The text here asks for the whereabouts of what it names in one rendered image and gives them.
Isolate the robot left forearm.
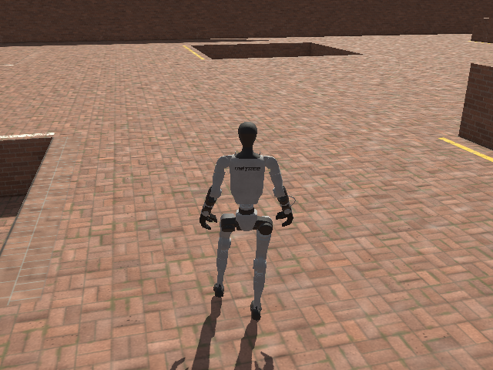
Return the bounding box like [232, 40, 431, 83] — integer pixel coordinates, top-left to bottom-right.
[201, 186, 217, 217]

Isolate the robot right thigh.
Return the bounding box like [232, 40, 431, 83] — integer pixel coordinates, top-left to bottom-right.
[253, 216, 273, 273]

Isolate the robot right forearm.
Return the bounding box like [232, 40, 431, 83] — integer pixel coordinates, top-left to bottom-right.
[277, 186, 292, 214]

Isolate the left robot hand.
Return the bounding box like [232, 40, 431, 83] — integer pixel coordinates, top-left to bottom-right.
[200, 214, 217, 230]

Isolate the left robot upper arm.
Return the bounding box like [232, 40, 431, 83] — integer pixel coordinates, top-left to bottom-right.
[210, 155, 232, 198]

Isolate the right robot upper arm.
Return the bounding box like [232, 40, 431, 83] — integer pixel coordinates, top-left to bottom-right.
[263, 156, 286, 197]

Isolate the right robot hand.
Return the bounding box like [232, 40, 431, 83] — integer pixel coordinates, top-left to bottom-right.
[276, 211, 293, 227]

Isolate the right robot foot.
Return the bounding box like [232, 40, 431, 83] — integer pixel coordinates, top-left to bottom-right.
[250, 300, 262, 321]

